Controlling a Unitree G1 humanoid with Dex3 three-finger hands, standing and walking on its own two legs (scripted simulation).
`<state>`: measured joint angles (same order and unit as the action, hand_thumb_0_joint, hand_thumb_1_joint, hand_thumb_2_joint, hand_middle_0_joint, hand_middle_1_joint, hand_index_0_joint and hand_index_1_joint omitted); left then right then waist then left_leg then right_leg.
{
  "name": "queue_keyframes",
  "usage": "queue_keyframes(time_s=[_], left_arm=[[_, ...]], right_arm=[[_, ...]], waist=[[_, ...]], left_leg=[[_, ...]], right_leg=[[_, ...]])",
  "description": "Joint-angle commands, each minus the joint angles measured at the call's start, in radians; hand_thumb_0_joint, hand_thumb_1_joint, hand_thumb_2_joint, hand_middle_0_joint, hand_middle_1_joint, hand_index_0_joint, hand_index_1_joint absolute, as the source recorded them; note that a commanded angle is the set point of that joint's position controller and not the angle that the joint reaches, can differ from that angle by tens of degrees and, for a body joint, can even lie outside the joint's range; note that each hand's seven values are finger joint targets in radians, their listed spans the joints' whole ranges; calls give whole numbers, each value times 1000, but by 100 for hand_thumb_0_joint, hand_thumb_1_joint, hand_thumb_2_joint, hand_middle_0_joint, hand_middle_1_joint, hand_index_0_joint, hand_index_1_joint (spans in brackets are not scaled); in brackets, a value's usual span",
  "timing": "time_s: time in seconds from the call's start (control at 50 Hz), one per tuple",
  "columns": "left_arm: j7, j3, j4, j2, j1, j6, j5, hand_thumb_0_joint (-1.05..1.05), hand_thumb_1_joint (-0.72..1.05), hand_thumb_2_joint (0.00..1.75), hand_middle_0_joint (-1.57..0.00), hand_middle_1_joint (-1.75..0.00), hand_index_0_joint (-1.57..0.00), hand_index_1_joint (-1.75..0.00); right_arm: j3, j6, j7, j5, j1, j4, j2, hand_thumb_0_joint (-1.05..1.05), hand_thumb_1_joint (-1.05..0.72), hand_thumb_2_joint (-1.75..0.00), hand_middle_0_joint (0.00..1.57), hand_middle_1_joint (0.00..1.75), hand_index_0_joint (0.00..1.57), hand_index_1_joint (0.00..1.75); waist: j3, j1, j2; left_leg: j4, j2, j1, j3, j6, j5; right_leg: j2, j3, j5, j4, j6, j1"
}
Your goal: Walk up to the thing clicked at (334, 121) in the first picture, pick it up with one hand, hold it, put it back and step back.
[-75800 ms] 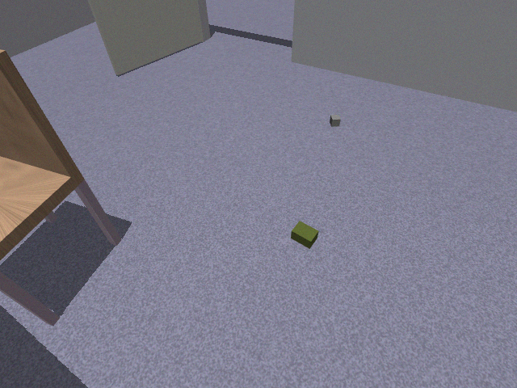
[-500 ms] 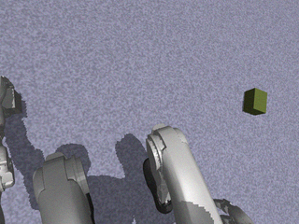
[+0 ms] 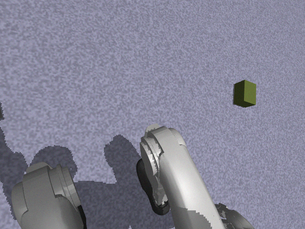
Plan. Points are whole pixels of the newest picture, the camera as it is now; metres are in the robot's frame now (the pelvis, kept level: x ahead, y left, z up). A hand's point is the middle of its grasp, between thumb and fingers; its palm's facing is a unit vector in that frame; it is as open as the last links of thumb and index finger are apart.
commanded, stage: rest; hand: left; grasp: from above
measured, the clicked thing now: out of the picture +0.48 +0.30 -0.26
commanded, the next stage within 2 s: open in 0.86 s
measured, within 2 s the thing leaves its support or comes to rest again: rests again in 0.48 s
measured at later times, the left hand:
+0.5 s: hand out of the picture +0.46 +0.31 -0.23, palm faces -0.42 -0.17 -0.89, open 7.9 cm
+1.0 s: hand out of the picture +0.46 +0.31 -0.24, palm faces -0.43 -0.16 -0.89, open 7.9 cm
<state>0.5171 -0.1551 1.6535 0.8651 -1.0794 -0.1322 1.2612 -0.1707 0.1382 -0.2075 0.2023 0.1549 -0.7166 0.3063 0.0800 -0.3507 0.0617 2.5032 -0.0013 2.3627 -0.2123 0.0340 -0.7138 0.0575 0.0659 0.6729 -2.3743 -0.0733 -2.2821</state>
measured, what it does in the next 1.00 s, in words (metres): stands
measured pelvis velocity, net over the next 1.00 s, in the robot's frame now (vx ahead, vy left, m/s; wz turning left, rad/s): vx -0.01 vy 0.01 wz -0.06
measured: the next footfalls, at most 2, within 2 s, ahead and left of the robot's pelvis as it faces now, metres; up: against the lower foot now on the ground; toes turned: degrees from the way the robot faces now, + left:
none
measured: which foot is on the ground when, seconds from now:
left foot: down 0.00-1.00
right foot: down 0.00-1.00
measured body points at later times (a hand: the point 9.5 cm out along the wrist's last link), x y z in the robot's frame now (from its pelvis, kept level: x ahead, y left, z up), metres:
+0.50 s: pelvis +0.00 +0.01 +0.00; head +0.27 +0.11 +0.33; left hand +0.48 +0.31 -0.18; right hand +0.03 -0.26 -0.06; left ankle +0.06 +0.13 -0.27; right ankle +0.11 -0.13 -0.27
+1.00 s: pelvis -0.01 +0.01 -0.01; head +0.27 +0.12 +0.33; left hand +0.48 +0.32 -0.19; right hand +0.01 -0.25 -0.06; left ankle +0.06 +0.13 -0.27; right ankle +0.11 -0.13 -0.27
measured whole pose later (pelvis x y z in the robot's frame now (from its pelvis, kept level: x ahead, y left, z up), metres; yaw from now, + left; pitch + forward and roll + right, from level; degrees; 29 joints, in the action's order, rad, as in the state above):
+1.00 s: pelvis -0.01 +0.01 -0.01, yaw -3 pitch +27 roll -14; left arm 0.61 -0.13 1.82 1.02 -1.12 -0.16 1.26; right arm -0.28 0.24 -0.26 0.26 0.13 -0.69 0.35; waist 0.16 -0.40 0.12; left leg 2.55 0.01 2.34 -0.27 0.02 -0.71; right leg 0.08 0.12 0.65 -2.36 -0.08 -2.24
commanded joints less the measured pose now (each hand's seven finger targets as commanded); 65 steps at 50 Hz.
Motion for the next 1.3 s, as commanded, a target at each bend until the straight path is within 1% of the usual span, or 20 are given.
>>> queue_keyframes(time_s=[0.0,0.02,0.04,0.12,0.14,0.16,0.2,0.3,0.34,0.44,0.46,0.6,0.66,0.68,0.74,0.94,0.96,1.06,1.12,1.28], left_arm=[[61,9,-122,240,-317,-10,-19,0,93,20,-128,-14,-130,-12],[68,2,-103,251,-283,-6,-21,0,91,22,-128,-13,-129,-12],[72,5,-113,253,-309,-5,-22,0,94,20,-129,-14,-131,-12],[88,-8,-129,283,-314,-8,-13,0,92,21,-130,-11,-130,-10],[92,-23,-121,297,-321,-7,-10,0,94,21,-130,-13,-131,-11],[99,-30,-124,301,-300,-6,-14,0,94,21,-130,-12,-131,-11],[97,6,-91,263,-318,-3,-20,0,95,22,-131,-12,-132,-11],[101,20,-53,273,-284,5,-29,0,93,19,-129,-13,-130,-12],[105,-15,-79,326,-309,2,-22,0,95,20,-130,-12,-132,-11],[106,-40,-37,338,-283,-4,-19,0,97,23,-131,-15,-133,-13],[104,-13,-46,312,-307,-10,-23,0,96,22,-132,-13,-133,-12],[109,-10,-44,333,-294,-26,-20,0,96,21,-131,-13,-132,-12],[108,2,-11,320,-311,-32,-9,0,99,19,-131,-14,-133,-12],[112,12,-25,319,-301,-35,-14,0,97,18,-130,-14,-132,-12],[121,-2,10,351,-286,-40,-9,0,94,21,-130,-14,-131,-13],[134,40,47,343,-312,-43,-12,0,101,20,-134,-15,-136,-14],[138,17,58,365,-307,-42,-14,0,93,20,-126,-17,-128,-15],[144,30,49,362,-315,-44,-10,0,53,17,-90,-22,-92,-20],[150,42,51,363,-313,-42,-14,0,33,27,-82,-28,-83,-27],[154,43,31,366,-316,-39,-20,0,17,40,-70,-39,-70,-39]], right_arm=[[71,19,-1,2,225,-17,291,0,-89,-90,20,30,20,30],[68,21,0,0,218,-13,302,0,-90,-90,20,30,20,30],[66,25,-3,3,220,-8,305,0,-90,-90,20,30,20,30],[56,30,-8,6,214,-14,308,0,-90,-90,20,30,20,30],[58,36,-12,10,216,0,322,0,-90,-90,20,30,20,30],[57,35,-13,8,213,-5,319,0,-89,-90,20,30,20,30],[46,42,-20,14,215,-19,312,0,-90,-90,20,30,20,30],[39,58,-25,12,198,-8,326,0,-90,-90,20,30,20,30],[38,63,-26,14,204,-1,342,0,-90,-90,20,30,20,30],[33,68,-30,23,210,-7,348,0,-90,-90,20,30,20,30],[31,73,-31,20,192,7,348,0,-90,-90,20,30,20,30],[19,80,-34,32,201,-4,355,0,-90,-90,20,30,20,30],[15,86,-41,38,198,-1,363,0,-89,-90,20,30,20,30],[13,85,-39,35,185,4,362,0,-89,-90,20,30,20,30],[2,87,-38,37,189,-3,366,0,-90,-90,20,30,20,30],[-18,110,-42,45,168,13,381,0,-90,-90,20,30,20,30],[-31,112,-42,44,170,14,371,0,-89,-90,20,30,20,30],[-40,115,-44,48,163,20,379,0,-89,-90,20,30,20,30],[-35,120,-44,46,170,22,387,0,-89,-90,20,30,20,30],[-45,136,-51,50,166,21,381,0,-89,-90,20,30,20,30]], waist=[[-695,-36,-440],[-697,-18,-451],[-687,-36,-462],[-708,-33,-482],[-692,-51,-465],[-702,-31,-469],[-673,-57,-467],[-629,-46,-477],[-635,-55,-472],[-618,-66,-465],[-607,-71,-470],[-615,-79,-497],[-556,-107,-473],[-574,-88,-486],[-567,-89,-469],[-505,-115,-460],[-497,-111,-432],[-519,-116,-443],[-515,-120,-451],[-526,-120,-485]], left_leg=[[-232,17,-512,128,-53,231],[-246,16,-527,125,-48,237],[-243,17,-525,122,-48,228],[-239,21,-547,115,-44,257],[-222,21,-538,117,-45,274],[-235,23,-535,113,-44,281],[-221,25,-525,112,-46,264],[-242,25,-517,103,-44,212],[-231,26,-522,102,-43,241],[-234,30,-525,87,-40,241],[-240,29,-515,83,-38,218],[-240,34,-547,74,-34,253],[-232,35,-524,68,-36,219],[-238,34,-523,71,-37,219],[-228,36,-508,71,-40,225],[-227,38,-486,62,-42,166],[-231,40,-479,54,-42,164],[-233,45,-501,41,-38,176],[-227,43,-492,51,-40,179],[-238,49,-530,40,-29,196]], right_leg=[[21,153,-272,205,95,384],[20,156,-267,205,99,379],[20,160,-262,200,99,368],[25,166,-290,192,100,390],[21,168,-310,187,97,392],[24,168,-313,188,97,406],[26,169,-307,189,96,390],[32,179,-251,198,99,364],[27,181,-278,191,98,385],[31,192,-273,187,98,377],[30,195,-252,186,100,358],[33,201,-286,189,97,391],[30,211,-261,185,93,352],[35,205,-261,195,96,370],[37,204,-270,197,93,386],[40,213,-226,200,89,358],[39,218,-223,204,87,358],[40,221,-239,197,85,368],[43,214,-247,207,86,394],[44,223,-261,199,87,389]])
